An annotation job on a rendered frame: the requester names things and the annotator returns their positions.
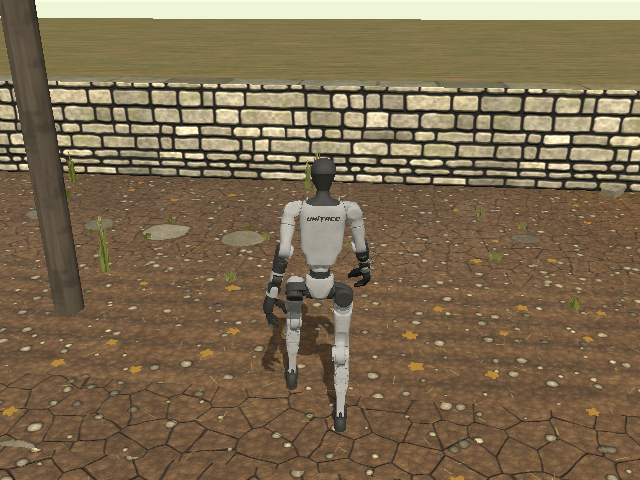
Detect robot left upper arm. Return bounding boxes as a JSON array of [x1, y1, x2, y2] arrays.
[[278, 201, 302, 259]]

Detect left robot forearm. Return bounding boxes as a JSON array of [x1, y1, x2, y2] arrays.
[[266, 243, 288, 298]]

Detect left robot shin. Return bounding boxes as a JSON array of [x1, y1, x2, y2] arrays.
[[286, 312, 300, 373]]

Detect robot right upper arm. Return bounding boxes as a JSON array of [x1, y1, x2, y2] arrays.
[[343, 201, 367, 253]]

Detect left robot hand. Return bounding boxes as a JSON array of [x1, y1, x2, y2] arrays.
[[263, 295, 287, 327]]

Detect left robot thigh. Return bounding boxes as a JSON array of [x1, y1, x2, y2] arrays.
[[285, 276, 306, 330]]

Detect right robot hand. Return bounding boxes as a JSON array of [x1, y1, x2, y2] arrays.
[[348, 268, 371, 287]]

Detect right robot forearm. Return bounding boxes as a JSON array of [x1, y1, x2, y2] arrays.
[[355, 238, 371, 273]]

